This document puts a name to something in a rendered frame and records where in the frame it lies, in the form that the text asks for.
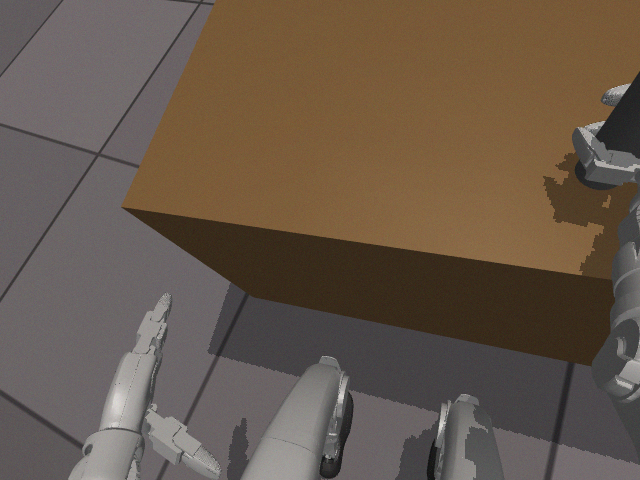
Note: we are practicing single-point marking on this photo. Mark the left robot hand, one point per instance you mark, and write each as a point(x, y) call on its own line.
point(129, 405)

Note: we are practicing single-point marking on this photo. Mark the right robot hand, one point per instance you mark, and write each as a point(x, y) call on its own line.
point(601, 165)

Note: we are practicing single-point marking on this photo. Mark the right robot arm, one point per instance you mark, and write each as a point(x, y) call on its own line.
point(616, 367)

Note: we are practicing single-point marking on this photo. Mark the can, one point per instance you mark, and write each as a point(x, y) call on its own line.
point(620, 132)

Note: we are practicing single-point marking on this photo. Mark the left robot arm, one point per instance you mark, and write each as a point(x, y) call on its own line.
point(111, 454)

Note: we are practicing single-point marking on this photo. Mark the left robot foot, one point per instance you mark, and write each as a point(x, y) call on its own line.
point(329, 468)

